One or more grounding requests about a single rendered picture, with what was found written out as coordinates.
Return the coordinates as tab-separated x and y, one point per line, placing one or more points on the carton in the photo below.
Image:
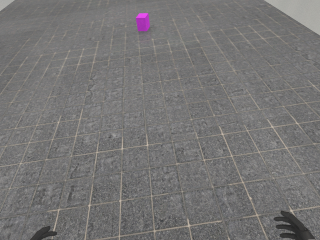
143	22

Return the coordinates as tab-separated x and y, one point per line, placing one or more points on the right robot hand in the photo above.
300	231

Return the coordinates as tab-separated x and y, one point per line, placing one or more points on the left robot hand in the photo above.
43	233

